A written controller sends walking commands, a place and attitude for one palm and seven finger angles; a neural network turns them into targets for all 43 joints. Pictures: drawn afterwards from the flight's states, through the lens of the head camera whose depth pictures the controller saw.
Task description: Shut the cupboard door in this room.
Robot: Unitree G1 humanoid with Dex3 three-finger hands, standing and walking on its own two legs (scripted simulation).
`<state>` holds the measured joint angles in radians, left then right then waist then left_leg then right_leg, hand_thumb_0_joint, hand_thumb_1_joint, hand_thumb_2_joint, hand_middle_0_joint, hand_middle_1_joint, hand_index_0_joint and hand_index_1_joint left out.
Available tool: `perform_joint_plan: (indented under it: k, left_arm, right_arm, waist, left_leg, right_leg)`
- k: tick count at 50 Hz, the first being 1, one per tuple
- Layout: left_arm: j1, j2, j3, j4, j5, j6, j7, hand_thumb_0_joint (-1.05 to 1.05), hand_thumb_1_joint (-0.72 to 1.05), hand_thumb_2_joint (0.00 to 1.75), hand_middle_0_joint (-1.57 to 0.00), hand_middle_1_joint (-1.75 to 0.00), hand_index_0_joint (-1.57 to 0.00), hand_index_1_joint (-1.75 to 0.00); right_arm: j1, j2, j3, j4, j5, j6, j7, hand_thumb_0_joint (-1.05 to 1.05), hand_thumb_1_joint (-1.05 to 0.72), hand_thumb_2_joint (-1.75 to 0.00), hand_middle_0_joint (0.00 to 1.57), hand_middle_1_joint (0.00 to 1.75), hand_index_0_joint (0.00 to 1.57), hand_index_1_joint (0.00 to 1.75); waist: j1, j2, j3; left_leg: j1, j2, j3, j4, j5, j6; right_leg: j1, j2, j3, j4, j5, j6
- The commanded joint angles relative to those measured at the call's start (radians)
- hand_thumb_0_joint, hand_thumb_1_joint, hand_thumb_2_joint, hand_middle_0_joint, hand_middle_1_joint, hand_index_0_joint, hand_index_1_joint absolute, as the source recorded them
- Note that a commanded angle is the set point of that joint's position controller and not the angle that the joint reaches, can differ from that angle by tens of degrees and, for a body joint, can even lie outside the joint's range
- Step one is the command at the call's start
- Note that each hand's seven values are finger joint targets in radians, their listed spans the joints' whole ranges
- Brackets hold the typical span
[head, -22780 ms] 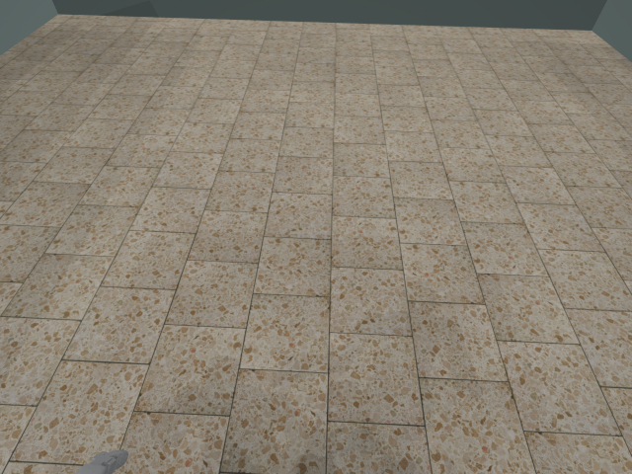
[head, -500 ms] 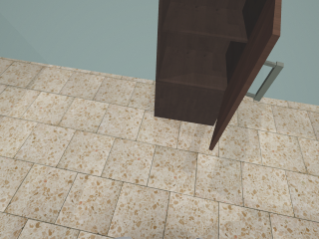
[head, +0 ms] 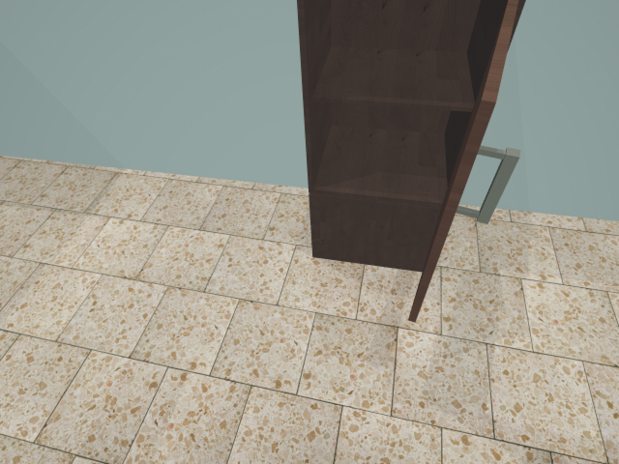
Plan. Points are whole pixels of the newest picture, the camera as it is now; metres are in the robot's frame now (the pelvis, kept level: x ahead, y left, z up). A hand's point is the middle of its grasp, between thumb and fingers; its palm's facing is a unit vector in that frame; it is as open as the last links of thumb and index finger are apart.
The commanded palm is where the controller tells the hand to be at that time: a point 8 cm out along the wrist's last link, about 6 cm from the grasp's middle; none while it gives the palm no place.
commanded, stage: turn or walk to find it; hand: left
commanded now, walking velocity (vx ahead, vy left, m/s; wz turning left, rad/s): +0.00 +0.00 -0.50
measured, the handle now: (484, 185) +0.53 -0.26 +0.05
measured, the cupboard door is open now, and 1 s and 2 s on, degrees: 77 77 77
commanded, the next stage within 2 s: stand and wait in 0.18 s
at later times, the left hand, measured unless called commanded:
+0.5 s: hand out of the picture +0.06 +0.21 -0.17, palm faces -0.07 -0.97 -0.25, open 7.4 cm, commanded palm none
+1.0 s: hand out of the picture +0.01 +0.20 -0.17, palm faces -0.01 -0.98 -0.21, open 7.4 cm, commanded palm none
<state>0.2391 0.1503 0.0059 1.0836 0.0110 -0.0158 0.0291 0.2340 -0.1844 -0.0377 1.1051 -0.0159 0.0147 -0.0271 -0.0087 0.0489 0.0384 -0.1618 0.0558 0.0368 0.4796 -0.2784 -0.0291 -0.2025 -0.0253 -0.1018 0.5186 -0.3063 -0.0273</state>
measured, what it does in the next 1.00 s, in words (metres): stands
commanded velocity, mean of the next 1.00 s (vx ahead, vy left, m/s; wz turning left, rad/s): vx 0.00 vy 0.00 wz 0.01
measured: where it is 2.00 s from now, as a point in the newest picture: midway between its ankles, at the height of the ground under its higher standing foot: outside the picture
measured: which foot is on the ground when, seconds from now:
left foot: down 0.00-1.00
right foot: down 0.00-1.00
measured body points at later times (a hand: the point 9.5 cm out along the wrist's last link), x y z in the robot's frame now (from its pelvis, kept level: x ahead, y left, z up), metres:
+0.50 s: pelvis -0.01 +0.02 +0.00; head +0.00 +0.00 +0.45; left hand +0.06 +0.26 -0.15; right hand -0.02 -0.21 -0.17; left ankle -0.03 +0.15 -0.74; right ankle -0.02 -0.09 -0.74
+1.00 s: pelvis -0.01 +0.02 +0.00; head +0.01 +0.02 +0.45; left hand +0.01 +0.25 -0.16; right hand +0.00 -0.20 -0.16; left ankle -0.03 +0.15 -0.74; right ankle -0.02 -0.09 -0.74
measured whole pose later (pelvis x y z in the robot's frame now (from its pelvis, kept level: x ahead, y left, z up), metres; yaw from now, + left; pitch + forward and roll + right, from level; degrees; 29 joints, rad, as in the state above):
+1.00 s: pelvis -0.01 +0.02 +0.00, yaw -2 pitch -1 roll +0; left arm 0.25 0.17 0.01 1.11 0.01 0.00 0.03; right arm 0.23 -0.15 -0.03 1.12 -0.01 0.00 -0.03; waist 0.00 0.00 0.05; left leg -0.15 0.04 0.08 0.47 -0.30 -0.02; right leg -0.20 -0.05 -0.09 0.50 -0.28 0.00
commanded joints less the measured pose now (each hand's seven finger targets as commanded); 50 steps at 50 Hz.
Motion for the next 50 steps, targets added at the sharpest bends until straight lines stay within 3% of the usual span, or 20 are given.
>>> perform_joint_plan:
  k: [1, 4, 6, 9, 12, 15, 18, 20, 21, 23, 25, 27, 28, 30, 33, 37, 41, 46, 50]
  left_arm:
    - [0.029, 0.144, 0.036, -0.03, -0.004, -0.007, 0.002, 0.0, 0.9, 0.9, -0.2, -0.3, -0.2, -0.3]
    - [0.023, 0.179, 0.058, -0.028, -0.003, 0.007, -0.004, 0.0, 0.9, 0.9, -0.2, -0.3, -0.2, -0.3]
    - [0.021, 0.194, 0.07, -0.031, -0.002, 0.015, -0.005, 0.0, 0.9, 0.9, -0.2, -0.3, -0.2, -0.3]
    - [0.007, 0.208, 0.086, -0.044, 0.001, 0.026, -0.007, 0.0, 0.9, 0.9, -0.2, -0.3, -0.2, -0.3]
    - [-0.017, 0.176, 0.08, -0.054, 0.002, 0.029, -0.01, 0.0, 0.9, 0.9, -0.2, -0.3, -0.2, -0.3]
    - [-0.016, 0.121, 0.065, -0.063, 0.001, 0.029, -0.015, 0.0, 0.9, 0.9, -0.2, -0.3, -0.2, -0.3]
    - [0.008, 0.098, 0.053, -0.053, 0.006, 0.035, -0.017, 0.0, 0.9, 0.9, -0.2, -0.3, -0.2, -0.3]
    - [0.035, 0.097, 0.048, -0.04, 0.008, 0.036, -0.017, 0.0, 0.9, 0.9, -0.2, -0.3, -0.2, -0.3]
    - [0.049, 0.106, 0.046, -0.032, 0.01, 0.032, -0.016, 0.0, 0.9, 0.9, -0.2, -0.3, -0.2, -0.3]
    - [0.057, 0.146, 0.043, -0.025, 0.012, 0.017, -0.009, 0.0, 0.9, 0.9, -0.2, -0.3, -0.2, -0.3]
    - [0.023, 0.179, 0.041, -0.026, 0.005, 0.006, -0.005, 0.0, 0.9, 0.9, -0.2, -0.3, -0.2, -0.3]
    - [-0.004, 0.178, 0.039, -0.033, 0.002, 0.002, -0.003, 0.0, 0.9, 0.9, -0.2, -0.3, -0.2, -0.3]
    - [-0.016, 0.191, 0.038, -0.036, 0.001, -0.005, -0.003, 0.0, 0.9, 0.9, -0.2, -0.3, -0.2, -0.3]
    - [-0.017, 0.192, 0.04, -0.04, 0.0, -0.015, -0.002, 0.0, 0.9, 0.9, -0.2, -0.3, -0.2, -0.3]
    - [0.021, 0.149, 0.031, -0.03, -0.004, -0.003, 0.006, 0.0, 0.9, 0.9, -0.2, -0.3, -0.2, -0.3]
    - [0.02, 0.158, 0.042, -0.046, -0.001, 0.009, 0.007, 0.0, 0.9, 0.9, -0.2, -0.3, -0.2, -0.3]
    - [0.027, 0.14, 0.036, -0.04, 0.0, 0.007, 0.008, 0.0, 0.9, 0.9, -0.2, -0.3, -0.2, -0.3]
    - [0.037, 0.136, 0.026, -0.024, 0.0, 0.0, 0.008, 0.0, 0.9, 0.9, -0.2, -0.3, -0.2, -0.3]
    - [0.038, 0.136, 0.02, -0.012, 0.0, -0.001, 0.007, 0.0, 0.9, 0.9, -0.2, -0.3, -0.2, -0.3]
  right_arm:
    - [0.073, -0.068, -0.014, -0.003, 0.006, -0.024, -0.007, 0.0, -0.9, -0.9, 0.2, 0.3, 0.2, 0.3]
    - [0.047, -0.066, -0.021, -0.008, 0.006, -0.014, -0.015, 0.0, -0.9, -0.9, 0.2, 0.3, 0.2, 0.3]
    - [0.04, -0.07, -0.027, -0.021, 0.007, -0.008, -0.017, 0.0, -0.9, -0.9, 0.2, 0.3, 0.2, 0.3]
    - [0.034, -0.064, -0.033, -0.036, 0.008, -0.005, -0.019, 0.0, -0.9, -0.9, 0.2, 0.3, 0.2, 0.3]
    - [0.058, -0.066, -0.031, -0.031, 0.006, -0.016, -0.019, 0.0, -0.9, -0.9, 0.2, 0.3, 0.2, 0.3]
    - [0.042, -0.115, -0.038, -0.035, 0.001, -0.029, -0.021, 0.0, -0.9, -0.9, 0.2, 0.3, 0.2, 0.3]
    - [0.002, -0.124, -0.039, -0.041, 0.0, -0.033, -0.021, 0.0, -0.9, -0.9, 0.2, 0.3, 0.2, 0.3]
    - [-0.019, -0.118, -0.034, -0.046, -0.001, -0.032, -0.018, 0.0, -0.9, -0.9, 0.2, 0.3, 0.2, 0.3]
    - [-0.019, -0.111, -0.032, -0.047, 0.001, -0.032, -0.016, 0.0, -0.9, -0.9, 0.2, 0.3, 0.2, 0.3]
    - [-0.001, -0.077, -0.027, -0.043, 0.004, -0.028, -0.012, 0.0, -0.9, -0.9, 0.2, 0.3, 0.2, 0.3]
    - [0.048, -0.046, -0.02, -0.029, 0.009, -0.016, -0.009, 0.0, -0.9, -0.9, 0.2, 0.3, 0.2, 0.3]
    - [0.082, -0.042, -0.015, -0.007, 0.007, -0.018, -0.005, 0.0, -0.9, -0.9, 0.2, 0.3, 0.2, 0.3]
    - [0.085, -0.068, -0.017, 0.0, 0.006, -0.026, -0.003, 0.0, -0.9, -0.9, 0.2, 0.3, 0.2, 0.3]
    - [0.069, -0.104, -0.021, -0.001, 0.007, -0.044, -0.001, 0.0, -0.9, -0.9, 0.2, 0.3, 0.2, 0.3]
    - [0.063, -0.059, -0.007, 0.001, 0.009, -0.04, 0.0, 0.0, -0.9, -0.9, 0.2, 0.3, 0.2, 0.3]
    - [0.051, -0.068, -0.014, -0.019, 0.008, -0.026, 0.004, 0.0, -0.9, -0.9, 0.2, 0.3, 0.2, 0.3]
    - [0.057, -0.063, -0.013, -0.017, 0.007, -0.027, 0.001, 0.0, -0.9, -0.9, 0.2, 0.3, 0.2, 0.3]
    - [0.066, -0.062, -0.011, -0.012, 0.01, -0.03, -0.002, 0.0, -0.9, -0.9, 0.2, 0.3, 0.2, 0.3]
    - [0.059, -0.07, -0.007, -0.007, 0.01, -0.03, -0.003, 0.0, -0.9, -0.9, 0.2, 0.3, 0.2, 0.3]
  waist:
    - [0.004, -0.102, -0.037]
    - [0.008, -0.081, -0.018]
    - [0.01, -0.106, -0.025]
    - [0.007, -0.123, -0.017]
    - [-0.006, -0.061, -0.035]
    - [0.004, 0.092, -0.043]
    - [0.028, 0.115, 0.005]
    - [0.045, 0.093, 0.026]
    - [0.049, 0.065, 0.034]
    - [0.035, -0.088, 0.042]
    - [0.001, -0.203, 0.043]
    - [-0.013, -0.178, 0.035]
    - [-0.014, -0.152, 0.019]
    - [-0.003, -0.104, -0.025]
    - [0.012, -0.06, -0.022]
    - [0.016, -0.028, -0.007]
    - [0.013, -0.013, -0.021]
    - [0.005, -0.051, -0.016]
    - [0.003, -0.053, 0.036]
  left_leg:
    - [0.065, 0.063, -0.009, -0.044, 0.222, 0.009]
    - [0.031, 0.056, 0.033, 0.009, 0.172, -0.002]
    - [0.006, 0.048, 0.051, 0.042, 0.125, -0.009]
    - [-0.013, 0.038, 0.055, 0.053, 0.028, -0.01]
    - [0.062, 0.076, 0.03, -0.01, 0.091, 0.012]
    - [0.052, 0.193, -0.081, -0.128, 0.163, 0.075]
    - [-0.014, 0.239, -0.096, -0.166, 0.204, 0.125]
    - [-0.06, 0.211, -0.061, -0.149, 0.175, 0.115]
    - [-0.081, 0.183, -0.045, -0.128, 0.141, 0.095]
    - [-0.075, 0.086, 0.027, -0.032, 0.073, 0.036]
    - [-0.022, 0.036, 0.055, 0.001, -0.014, 0.009]
    - [0.032, 0.044, 0.045, -0.037, 0.024, 0.011]
    - [0.05, 0.056, 0.028, -0.072, 0.066, 0.02]
    - [0.055, 0.082, 0.0, -0.104, 0.185, 0.034]
    - [0.015, 0.082, -0.006, -0.1, 0.233, 0.031]
    - [-0.031, 0.082, -0.03, -0.078, 0.216, 0.037]
    - [-0.007, 0.081, -0.042, -0.075, 0.22, 0.04]
    - [0.02, 0.073, -0.034, -0.074, 0.232, 0.034]
    - [0.003, 0.072, -0.039, -0.112, 0.163, 0.034]
  right_leg:
    - [-0.014, -0.121, 0.162, -0.135, 0.348, -0.015]
    - [-0.005, -0.144, 0.22, -0.129, 0.425, -0.035]
    - [0.007, -0.159, 0.254, -0.13, 0.454, -0.052]
    - [-0.024, -0.177, 0.31, -0.144, 0.4, -0.08]
    - [-0.086, -0.115, 0.243, -0.114, 0.286, -0.044]
    - [-0.091, -0.021, 0.116, 0.035, 0.216, 0.012]
    - [-0.089, -0.013, 0.08, 0.124, 0.008, 0.03]
    - [-0.053, -0.026, 0.081, 0.082, 0.032, 0.03]
    - [-0.027, -0.04, 0.09, 0.027, 0.11, 0.027]
    - [-0.029, -0.102, 0.203, -0.077, 0.286, -0.001]
    - [-0.078, -0.173, 0.287, -0.174, 0.253, -0.044]
    - [-0.103, -0.151, 0.256, -0.186, 0.212, -0.042]
    - [-0.085, -0.127, 0.219, -0.175, 0.21, -0.03]
    - [-0.013, -0.1, 0.157, -0.123, 0.303, -0.01]
    - [0.023, -0.111, 0.118, -0.083, 0.323, 0.008]
    - [0.005, -0.119, 0.089, -0.054, 0.268, 0.015]
    - [-0.005, -0.113, 0.085, -0.063, 0.255, 0.016]
    - [-0.006, -0.117, 0.096, -0.093, 0.282, 0.014]
    - [-0.02, -0.11, 0.102, -0.132, 0.208, 0.016]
